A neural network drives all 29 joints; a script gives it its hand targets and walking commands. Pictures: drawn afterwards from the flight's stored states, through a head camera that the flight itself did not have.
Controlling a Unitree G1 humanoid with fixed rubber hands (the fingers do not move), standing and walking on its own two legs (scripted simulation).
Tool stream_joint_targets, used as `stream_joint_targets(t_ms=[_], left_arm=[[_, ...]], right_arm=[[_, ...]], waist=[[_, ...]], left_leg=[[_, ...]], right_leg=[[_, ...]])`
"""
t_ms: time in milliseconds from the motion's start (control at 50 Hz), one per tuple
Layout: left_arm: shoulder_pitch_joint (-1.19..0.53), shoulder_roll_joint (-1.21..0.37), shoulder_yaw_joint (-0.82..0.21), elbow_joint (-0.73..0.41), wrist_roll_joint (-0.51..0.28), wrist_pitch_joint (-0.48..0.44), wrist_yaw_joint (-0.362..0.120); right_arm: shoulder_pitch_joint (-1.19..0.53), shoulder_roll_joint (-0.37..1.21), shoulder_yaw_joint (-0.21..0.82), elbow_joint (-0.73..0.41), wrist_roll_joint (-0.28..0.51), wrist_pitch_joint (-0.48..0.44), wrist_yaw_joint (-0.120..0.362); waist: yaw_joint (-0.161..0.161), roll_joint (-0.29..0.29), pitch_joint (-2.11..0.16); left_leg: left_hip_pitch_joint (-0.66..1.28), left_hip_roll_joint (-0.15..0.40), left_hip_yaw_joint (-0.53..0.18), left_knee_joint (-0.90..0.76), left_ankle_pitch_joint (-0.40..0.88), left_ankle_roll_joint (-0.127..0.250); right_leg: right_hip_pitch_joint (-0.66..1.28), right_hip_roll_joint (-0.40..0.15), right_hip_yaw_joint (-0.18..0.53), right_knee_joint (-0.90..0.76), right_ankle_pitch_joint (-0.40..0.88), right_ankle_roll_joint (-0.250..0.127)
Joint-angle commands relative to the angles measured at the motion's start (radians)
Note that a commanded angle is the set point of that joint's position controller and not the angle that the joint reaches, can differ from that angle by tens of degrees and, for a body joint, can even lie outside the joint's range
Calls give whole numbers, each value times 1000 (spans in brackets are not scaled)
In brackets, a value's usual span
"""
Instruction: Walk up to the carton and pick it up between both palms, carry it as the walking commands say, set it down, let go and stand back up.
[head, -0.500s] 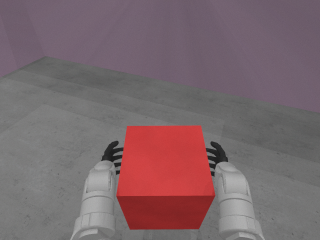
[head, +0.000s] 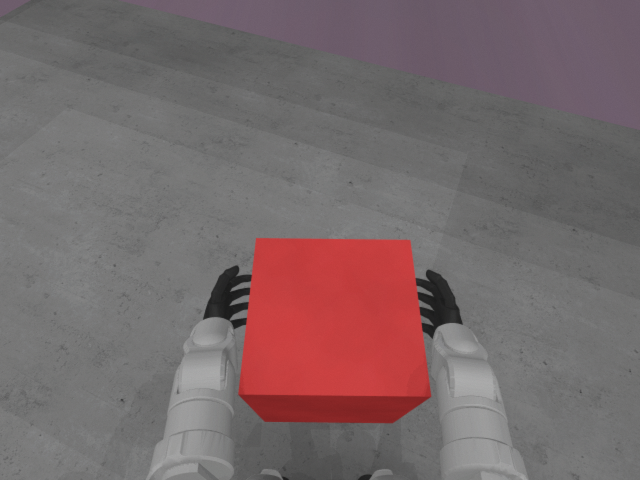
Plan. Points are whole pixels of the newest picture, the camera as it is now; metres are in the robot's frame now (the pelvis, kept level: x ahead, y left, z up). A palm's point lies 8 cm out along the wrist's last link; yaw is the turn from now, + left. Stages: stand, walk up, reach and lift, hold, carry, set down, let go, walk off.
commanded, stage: set down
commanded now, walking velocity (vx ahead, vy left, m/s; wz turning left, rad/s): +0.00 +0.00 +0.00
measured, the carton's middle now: (330, 339) +0.32 +0.00 -0.10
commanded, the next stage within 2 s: none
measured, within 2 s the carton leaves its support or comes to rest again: neither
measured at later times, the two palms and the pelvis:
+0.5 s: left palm (234, 325) +0.35 +0.15 -0.12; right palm (426, 331) +0.34 -0.15 -0.12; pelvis -0.03 +0.00 -0.06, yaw +0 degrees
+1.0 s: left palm (242, 330) +0.38 +0.16 -0.21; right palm (408, 335) +0.37 -0.15 -0.22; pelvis -0.03 +0.00 -0.14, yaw +0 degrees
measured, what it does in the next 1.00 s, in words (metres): lowers itself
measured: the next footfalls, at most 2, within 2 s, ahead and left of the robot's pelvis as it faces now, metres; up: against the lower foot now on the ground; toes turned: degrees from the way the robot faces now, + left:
none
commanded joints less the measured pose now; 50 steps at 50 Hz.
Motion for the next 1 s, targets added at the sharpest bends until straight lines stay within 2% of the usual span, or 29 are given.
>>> stream_joint_targets(t_ms=[0,160,380,620,780,980], left_arm=[[-467,-873,-516,61,-140,-67,-217],[-553,-908,-525,88,-137,-109,-214],[-676,-926,-497,128,-142,-106,-231],[-743,-909,-503,151,-181,-119,-234],[-766,-890,-536,152,-220,-136,-211],[-825,-855,-544,169,-248,-157,-174]], right_arm=[[-466,865,496,65,122,-57,199],[-562,868,495,93,106,-104,207],[-694,912,497,133,116,-102,212],[-753,929,522,151,149,-112,182],[-776,908,550,152,179,-131,149],[-842,859,558,165,218,-156,118]], waist=[[1,2,-467],[-5,15,-597],[3,-4,-730],[12,-12,-884],[11,-5,-966],[12,-2,-1004]], left_leg=[[98,-82,9,-10,255,14],[-29,-87,23,87,191,-3],[-231,-98,47,220,66,-7],[-434,-112,65,395,94,-13],[-531,-121,67,499,120,-23],[-627,-128,67,607,98,-28]], right_leg=[[134,90,-14,13,248,-19],[-42,102,-35,118,169,-23],[-220,104,-47,243,53,-12],[-359,120,-49,395,90,8],[-446,132,-55,498,116,17],[-577,143,-75,618,83,26]])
